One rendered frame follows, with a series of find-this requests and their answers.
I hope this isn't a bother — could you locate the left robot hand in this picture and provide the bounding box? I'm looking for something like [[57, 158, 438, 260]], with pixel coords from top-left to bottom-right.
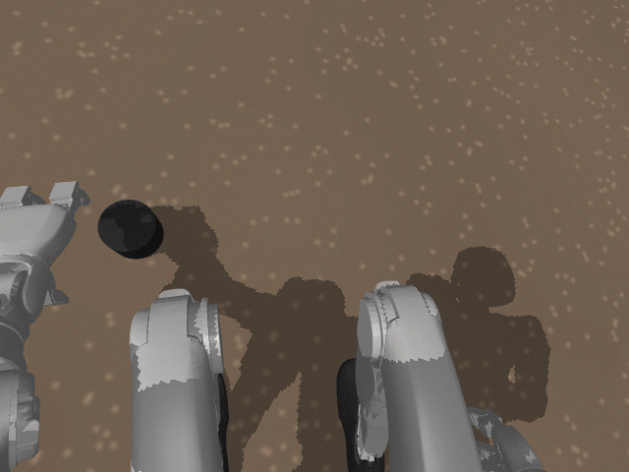
[[0, 181, 90, 307]]

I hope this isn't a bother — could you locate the right robot hand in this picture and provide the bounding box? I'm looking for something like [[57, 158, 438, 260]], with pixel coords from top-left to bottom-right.
[[466, 406, 543, 472]]

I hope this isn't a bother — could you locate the left robot arm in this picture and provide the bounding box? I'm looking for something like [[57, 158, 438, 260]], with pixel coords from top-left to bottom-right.
[[0, 255, 51, 472]]

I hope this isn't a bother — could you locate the right robot foot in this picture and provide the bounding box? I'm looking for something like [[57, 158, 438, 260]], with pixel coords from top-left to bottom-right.
[[336, 358, 384, 472]]

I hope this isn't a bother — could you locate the tin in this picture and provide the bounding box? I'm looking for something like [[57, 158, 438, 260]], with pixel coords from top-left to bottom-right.
[[97, 200, 164, 260]]

